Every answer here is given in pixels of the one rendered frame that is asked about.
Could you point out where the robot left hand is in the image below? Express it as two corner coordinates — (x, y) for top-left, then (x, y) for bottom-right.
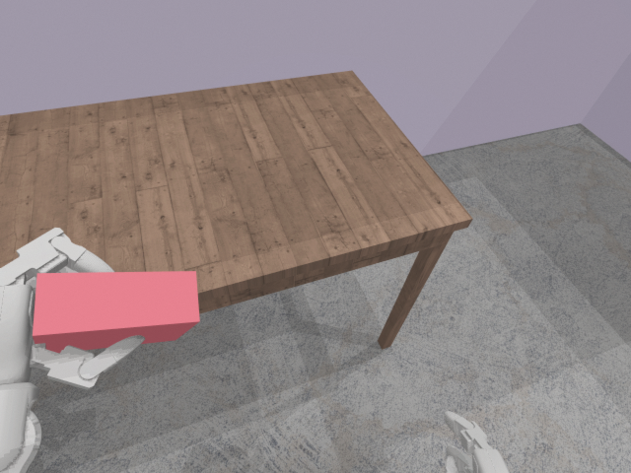
(0, 228), (146, 390)

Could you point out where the table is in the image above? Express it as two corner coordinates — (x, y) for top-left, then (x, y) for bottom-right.
(0, 71), (473, 354)

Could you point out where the sponge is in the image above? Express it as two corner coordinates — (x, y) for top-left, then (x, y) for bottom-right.
(33, 271), (200, 353)

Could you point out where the robot left forearm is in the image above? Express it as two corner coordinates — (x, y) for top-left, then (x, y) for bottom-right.
(0, 382), (42, 473)

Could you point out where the robot right hand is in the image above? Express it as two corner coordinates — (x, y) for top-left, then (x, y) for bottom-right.
(444, 411), (510, 473)

